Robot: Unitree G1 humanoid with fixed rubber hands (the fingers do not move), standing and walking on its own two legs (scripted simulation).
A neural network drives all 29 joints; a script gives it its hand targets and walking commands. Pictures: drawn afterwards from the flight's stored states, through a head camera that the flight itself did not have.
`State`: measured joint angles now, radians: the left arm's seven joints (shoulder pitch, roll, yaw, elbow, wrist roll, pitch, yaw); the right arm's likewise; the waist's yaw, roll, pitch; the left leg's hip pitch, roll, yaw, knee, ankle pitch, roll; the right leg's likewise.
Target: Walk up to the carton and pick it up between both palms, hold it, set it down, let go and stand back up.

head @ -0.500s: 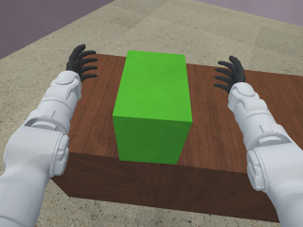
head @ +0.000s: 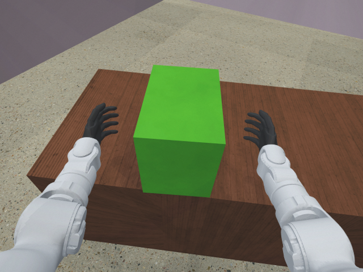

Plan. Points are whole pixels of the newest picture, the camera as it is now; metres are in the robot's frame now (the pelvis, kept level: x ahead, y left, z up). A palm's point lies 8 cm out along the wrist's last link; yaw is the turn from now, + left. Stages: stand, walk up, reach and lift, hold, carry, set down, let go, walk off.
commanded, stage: set down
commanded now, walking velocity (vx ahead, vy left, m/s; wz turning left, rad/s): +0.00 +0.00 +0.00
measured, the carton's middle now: (181, 130) +0.52 -0.01 -0.02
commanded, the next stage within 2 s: none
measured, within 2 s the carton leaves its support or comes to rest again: neither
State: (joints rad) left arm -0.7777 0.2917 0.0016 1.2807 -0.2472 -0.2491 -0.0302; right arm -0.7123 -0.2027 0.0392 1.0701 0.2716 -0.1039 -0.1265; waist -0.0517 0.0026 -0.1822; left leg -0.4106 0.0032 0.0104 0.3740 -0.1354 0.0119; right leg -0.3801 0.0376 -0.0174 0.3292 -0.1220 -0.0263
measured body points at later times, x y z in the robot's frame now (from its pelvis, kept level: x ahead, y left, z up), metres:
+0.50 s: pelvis +0.03 +0.01 +0.00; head +0.02 +0.02 +0.45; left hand +0.35 +0.21 +0.01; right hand +0.34 -0.20 +0.01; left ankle +0.02 +0.11 -0.74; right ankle +0.02 -0.10 -0.74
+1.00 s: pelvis +0.02 +0.01 +0.00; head +0.03 +0.02 +0.45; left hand +0.27 +0.23 -0.05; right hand +0.26 -0.20 -0.04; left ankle +0.02 +0.11 -0.74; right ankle +0.02 -0.10 -0.74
